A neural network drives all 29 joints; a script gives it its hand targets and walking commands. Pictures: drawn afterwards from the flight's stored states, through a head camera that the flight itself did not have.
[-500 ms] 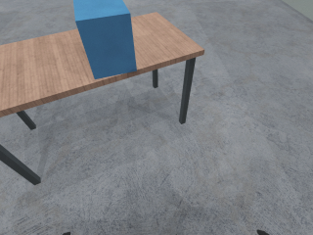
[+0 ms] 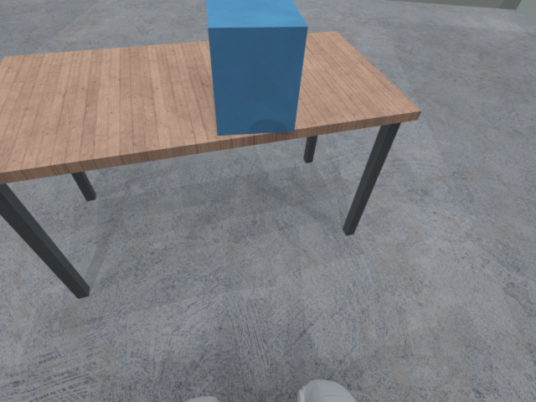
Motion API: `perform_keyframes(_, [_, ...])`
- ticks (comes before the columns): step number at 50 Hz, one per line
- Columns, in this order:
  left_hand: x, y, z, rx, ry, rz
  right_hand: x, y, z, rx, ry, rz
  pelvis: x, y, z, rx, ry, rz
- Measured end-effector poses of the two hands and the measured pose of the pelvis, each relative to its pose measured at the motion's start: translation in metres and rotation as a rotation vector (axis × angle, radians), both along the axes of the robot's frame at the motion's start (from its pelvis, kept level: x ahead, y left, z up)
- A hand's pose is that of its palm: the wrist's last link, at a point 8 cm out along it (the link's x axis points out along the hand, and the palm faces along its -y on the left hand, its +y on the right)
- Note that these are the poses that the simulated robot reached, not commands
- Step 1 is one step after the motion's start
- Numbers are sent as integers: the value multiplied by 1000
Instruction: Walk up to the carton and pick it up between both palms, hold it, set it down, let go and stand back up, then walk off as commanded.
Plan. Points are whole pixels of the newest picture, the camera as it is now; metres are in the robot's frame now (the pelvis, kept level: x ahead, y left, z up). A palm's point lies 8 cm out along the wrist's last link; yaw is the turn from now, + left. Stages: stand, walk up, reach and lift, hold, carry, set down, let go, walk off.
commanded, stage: walk up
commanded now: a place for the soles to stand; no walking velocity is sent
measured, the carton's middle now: (251, 61) +0.89 +0.06 +0.07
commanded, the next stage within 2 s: none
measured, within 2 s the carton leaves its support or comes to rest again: neither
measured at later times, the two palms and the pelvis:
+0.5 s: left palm out of the picture +0.13 +0.27 -0.09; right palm (459, 314) +0.28 -0.35 -0.10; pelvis +0.15 -0.05 +0.00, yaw +9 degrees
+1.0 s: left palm (134, 331) +0.25 +0.25 -0.12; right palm (449, 273) +0.38 -0.38 -0.13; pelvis +0.25 -0.08 -0.03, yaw +11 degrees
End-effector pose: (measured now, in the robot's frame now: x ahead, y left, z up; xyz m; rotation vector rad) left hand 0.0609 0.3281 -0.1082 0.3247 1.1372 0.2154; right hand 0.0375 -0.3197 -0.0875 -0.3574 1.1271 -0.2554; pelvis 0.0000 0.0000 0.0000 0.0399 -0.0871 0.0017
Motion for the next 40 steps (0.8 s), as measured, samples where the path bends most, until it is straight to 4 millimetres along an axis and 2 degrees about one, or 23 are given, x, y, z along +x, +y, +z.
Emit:
perform_keyframes(6, [41, -20, 10, -8, -24, -26, 23, -6, -11, 30, 15, 21, 31, -12, 0, 9, 9, 8])
perform_keyframes(11, [71, -37, 18, 33, -71, -12, 62, -29, -31, 42, 29, 50, 66, -33, -10, -23, 13, 39])
perform_keyframes(15, [76, -46, 24, 55, -112, 54, 110, -36, -36, 44, 48, 120, 89, -44, -10, -34, 11, 78])
perform_keyframes(22, [68, -58, 27, 41, -46, 153, 201, -35, -19, 38, 7, 217, 133, -48, 2, -53, 9, 137])
perform_keyframes(26, [65, -56, 17, 24, 0, 185, 255, -23, -7, 18, -23, 281, 157, -45, 1, -48, 12, 165])
perform_keyframes(30, [72, -48, -7, -5, 46, 218, 304, -10, 0, -23, -100, 331, 181, -38, -12, -27, 13, 188])
perform_keyframes(34, [99, -49, -21, -24, 73, 216, 324, -12, 7, -51, -164, 303, 198, -38, -16, -8, 1, 178])
perform_keyframes(40, [154, -58, -18, -26, 30, 152, 326, -34, 9, -73, -144, 257, 221, -52, -13, 0, 5, 155])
